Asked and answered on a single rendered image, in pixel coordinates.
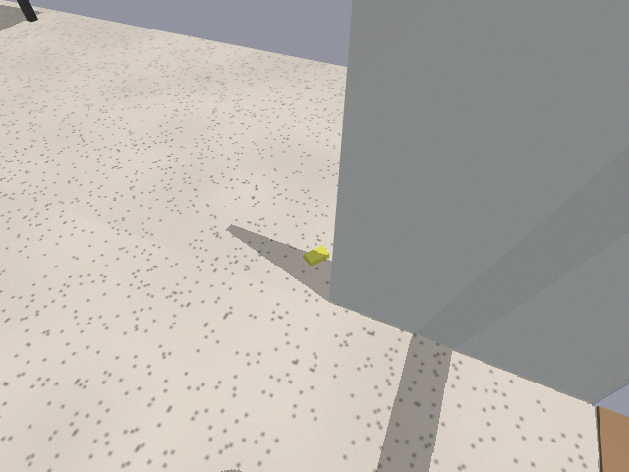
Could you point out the small box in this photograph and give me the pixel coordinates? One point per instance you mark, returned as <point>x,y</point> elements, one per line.
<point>316,255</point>

